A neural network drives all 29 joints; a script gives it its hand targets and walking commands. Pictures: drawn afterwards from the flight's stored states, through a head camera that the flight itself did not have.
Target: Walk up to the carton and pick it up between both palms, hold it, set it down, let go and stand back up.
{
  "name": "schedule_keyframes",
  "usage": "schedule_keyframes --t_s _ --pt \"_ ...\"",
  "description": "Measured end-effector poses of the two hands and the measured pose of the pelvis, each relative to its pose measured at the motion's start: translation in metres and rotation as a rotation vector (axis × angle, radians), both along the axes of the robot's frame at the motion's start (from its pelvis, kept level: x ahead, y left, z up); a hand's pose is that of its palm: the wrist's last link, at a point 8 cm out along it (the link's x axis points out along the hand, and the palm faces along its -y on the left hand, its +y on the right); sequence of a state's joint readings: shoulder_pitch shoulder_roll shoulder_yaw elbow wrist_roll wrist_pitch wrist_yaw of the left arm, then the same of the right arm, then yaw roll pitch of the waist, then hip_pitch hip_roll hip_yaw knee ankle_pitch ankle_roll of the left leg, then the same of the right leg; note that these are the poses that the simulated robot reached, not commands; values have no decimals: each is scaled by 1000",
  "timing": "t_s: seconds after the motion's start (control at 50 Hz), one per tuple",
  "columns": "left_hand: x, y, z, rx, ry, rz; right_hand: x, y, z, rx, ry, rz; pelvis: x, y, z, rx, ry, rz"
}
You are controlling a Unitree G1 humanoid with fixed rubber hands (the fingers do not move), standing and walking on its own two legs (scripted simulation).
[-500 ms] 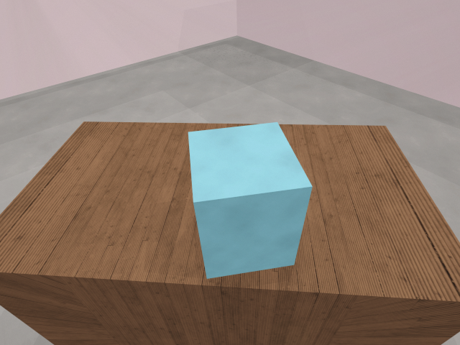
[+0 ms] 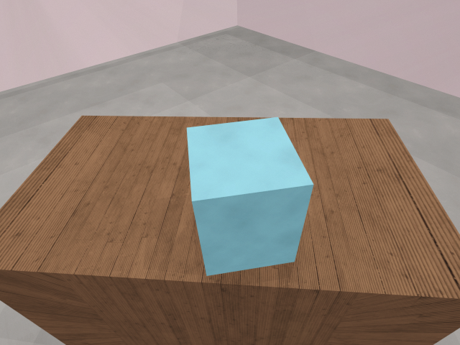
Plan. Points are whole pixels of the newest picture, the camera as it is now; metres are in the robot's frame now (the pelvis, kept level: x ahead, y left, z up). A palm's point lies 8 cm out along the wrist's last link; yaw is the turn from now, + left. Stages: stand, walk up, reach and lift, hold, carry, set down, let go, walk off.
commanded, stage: stand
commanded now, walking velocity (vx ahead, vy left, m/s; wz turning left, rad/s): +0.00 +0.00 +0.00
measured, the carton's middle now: (242, 196) +0.44 +0.02 +0.02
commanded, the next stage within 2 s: none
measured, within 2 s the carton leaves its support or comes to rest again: neither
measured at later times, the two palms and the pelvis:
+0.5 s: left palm out of the picture +0.08 +0.31 -0.10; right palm out of the picture +0.11 -0.28 -0.10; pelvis +0.00 +0.00 +0.00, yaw +0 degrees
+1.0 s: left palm out of the picture +0.08 +0.31 -0.10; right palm out of the picture +0.12 -0.28 -0.10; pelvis +0.00 +0.00 +0.00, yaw +0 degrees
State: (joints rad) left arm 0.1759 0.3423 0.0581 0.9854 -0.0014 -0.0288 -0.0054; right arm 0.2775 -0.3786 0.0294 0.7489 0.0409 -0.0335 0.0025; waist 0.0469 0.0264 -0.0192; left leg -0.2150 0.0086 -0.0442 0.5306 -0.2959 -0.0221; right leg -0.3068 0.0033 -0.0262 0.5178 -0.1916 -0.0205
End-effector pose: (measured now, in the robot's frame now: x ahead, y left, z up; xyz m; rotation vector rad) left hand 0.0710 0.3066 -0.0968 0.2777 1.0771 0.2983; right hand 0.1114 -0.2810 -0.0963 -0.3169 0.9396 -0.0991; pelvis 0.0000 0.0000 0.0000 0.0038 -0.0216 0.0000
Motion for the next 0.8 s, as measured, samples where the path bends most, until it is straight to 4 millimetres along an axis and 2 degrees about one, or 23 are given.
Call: schedule_keyframes --t_s 0.28,0.8 --pt "2 0 0 0 6 0 -1 -4 0 -10 9 3 0 0 0 1 1 0" --pt "7 -1 1 0 19 -3 1 1 -4 8 27 1 3 -1 1 2 8 1"
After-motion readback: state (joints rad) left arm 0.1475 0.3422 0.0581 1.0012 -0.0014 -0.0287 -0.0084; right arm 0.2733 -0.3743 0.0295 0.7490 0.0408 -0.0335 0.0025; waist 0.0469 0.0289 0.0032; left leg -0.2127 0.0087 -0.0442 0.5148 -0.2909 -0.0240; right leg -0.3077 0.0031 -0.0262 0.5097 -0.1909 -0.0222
